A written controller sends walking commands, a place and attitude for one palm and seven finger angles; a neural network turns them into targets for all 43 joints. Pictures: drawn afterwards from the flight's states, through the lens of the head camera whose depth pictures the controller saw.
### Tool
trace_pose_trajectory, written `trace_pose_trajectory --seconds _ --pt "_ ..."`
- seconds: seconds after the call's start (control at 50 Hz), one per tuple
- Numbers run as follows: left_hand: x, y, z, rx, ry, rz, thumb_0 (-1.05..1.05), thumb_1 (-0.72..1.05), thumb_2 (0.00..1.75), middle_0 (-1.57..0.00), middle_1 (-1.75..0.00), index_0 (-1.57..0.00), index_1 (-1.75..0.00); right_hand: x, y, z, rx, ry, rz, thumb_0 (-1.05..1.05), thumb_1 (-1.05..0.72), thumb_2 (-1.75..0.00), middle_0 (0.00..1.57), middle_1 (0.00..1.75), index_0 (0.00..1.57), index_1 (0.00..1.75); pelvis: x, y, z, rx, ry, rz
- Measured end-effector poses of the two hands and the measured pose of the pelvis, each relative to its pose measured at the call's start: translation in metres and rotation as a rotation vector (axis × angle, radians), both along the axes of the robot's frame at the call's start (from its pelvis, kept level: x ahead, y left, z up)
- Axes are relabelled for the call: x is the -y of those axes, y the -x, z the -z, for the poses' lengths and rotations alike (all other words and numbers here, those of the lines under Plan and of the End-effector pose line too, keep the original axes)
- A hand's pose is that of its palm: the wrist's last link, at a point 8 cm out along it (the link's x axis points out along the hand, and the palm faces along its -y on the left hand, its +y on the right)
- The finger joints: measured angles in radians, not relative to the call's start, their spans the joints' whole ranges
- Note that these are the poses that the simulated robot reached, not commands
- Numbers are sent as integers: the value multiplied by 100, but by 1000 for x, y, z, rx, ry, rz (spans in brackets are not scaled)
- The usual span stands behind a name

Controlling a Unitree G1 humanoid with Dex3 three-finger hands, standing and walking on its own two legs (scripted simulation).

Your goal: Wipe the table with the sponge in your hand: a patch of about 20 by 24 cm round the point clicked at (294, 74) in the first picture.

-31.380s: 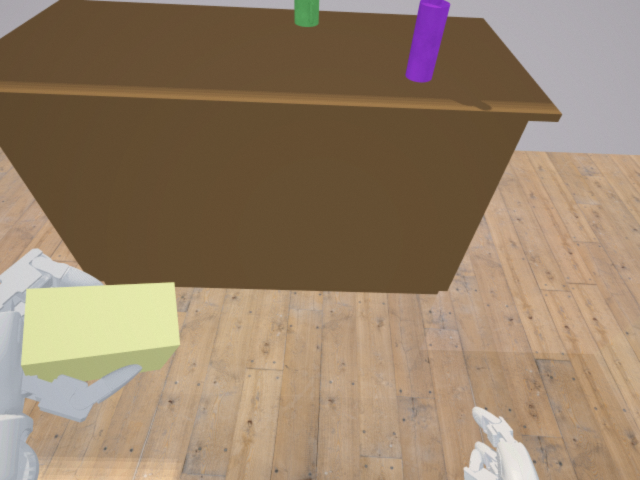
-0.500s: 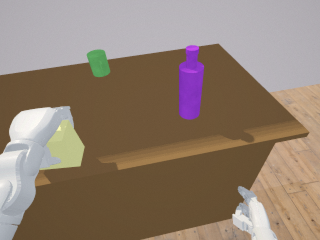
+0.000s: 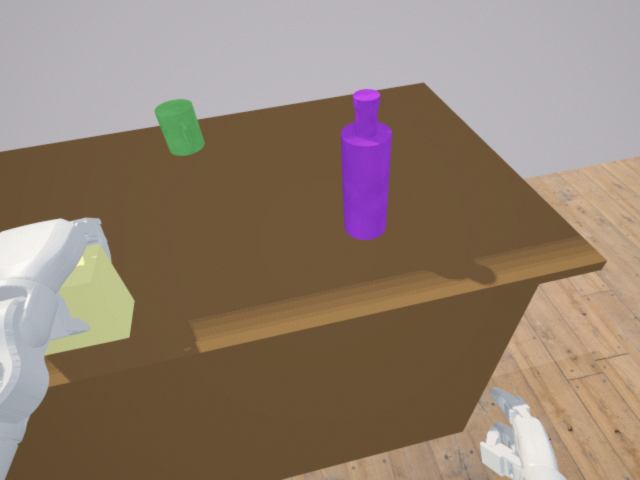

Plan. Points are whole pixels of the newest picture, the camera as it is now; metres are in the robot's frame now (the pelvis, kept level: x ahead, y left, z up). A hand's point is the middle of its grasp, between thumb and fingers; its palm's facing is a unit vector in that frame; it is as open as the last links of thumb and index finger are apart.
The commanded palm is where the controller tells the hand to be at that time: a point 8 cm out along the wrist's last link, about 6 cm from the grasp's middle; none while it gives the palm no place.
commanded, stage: wipe forward along the first lane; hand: left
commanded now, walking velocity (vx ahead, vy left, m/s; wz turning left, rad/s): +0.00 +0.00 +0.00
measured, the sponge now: (78, 309) +0.24 +0.35 +0.10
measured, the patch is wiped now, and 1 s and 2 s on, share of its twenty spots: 0.15 0.20 0.35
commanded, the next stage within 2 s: slide across to the middle lane in 1.42 s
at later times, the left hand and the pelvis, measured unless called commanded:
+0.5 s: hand (68, 257) +0.29 +0.37 +0.15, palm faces -0.05 -0.01 -1.00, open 10.1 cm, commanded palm +0.27 +0.36 +0.18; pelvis +0.00 +0.00 +0.00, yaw +0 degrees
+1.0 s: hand (77, 229) +0.33 +0.39 +0.15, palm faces -0.13 +0.02 -0.99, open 10.1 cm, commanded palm +0.32 +0.38 +0.18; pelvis +0.00 +0.01 +0.00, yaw +0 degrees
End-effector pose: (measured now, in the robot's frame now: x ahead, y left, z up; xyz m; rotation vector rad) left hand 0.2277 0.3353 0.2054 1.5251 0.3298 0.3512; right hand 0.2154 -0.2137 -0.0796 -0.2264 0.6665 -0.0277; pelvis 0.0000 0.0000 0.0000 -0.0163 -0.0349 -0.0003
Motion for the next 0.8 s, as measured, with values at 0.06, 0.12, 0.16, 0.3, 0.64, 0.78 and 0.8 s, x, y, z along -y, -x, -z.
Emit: trace_pose_trajectory --seconds 0.06,0.12,0.16,0.3,0.64,0.78,0.8 --pt "-6 -8 -1 -16 -5 -20 0 -50 105 -73 -131 -75 -131 4 5 3 -17 2 18 1 -90 -90 20 30 20 29 1 0 0 -4 1 0" --pt "-12 -16 -1 -35 -11 -31 0 -50 106 -73 -131 -75 -131 9 12 6 -31 4 36 1 -90 -90 20 30 20 29 2 0 0 -11 1 0" --pt "-14 -21 -1 -51 -9 -33 0 -50 106 -73 -131 -75 -131 13 17 8 -42 5 50 1 -90 -90 20 30 20 29 2 0 1 -14 2 1" --pt "-16 -33 0 -90 -25 -5 0 -50 106 -73 -131 -75 -130 23 36 16 -89 14 90 1 -90 -90 20 30 20 29 0 -2 1 -25 4 2" --pt "-33 -60 -1 -94 -28 -18 1 -52 107 -74 -130 -76 -130 24 63 28 -187 17 131 1 -90 -90 20 30 20 29 -7 4 3 -62 8 -1" --pt "-38 -74 0 -131 -26 -12 1 -52 107 -74 -130 -76 -129 25 72 30 -206 18 154 1 -90 -90 20 30 20 29 -9 5 4 -74 8 1" --pt "-38 -75 0 -133 -26 -10 1 -52 107 -74 -130 -76 -129 26 74 30 -211 19 156 1 -90 -90 20 30 20 29 -9 5 4 -75 8 1"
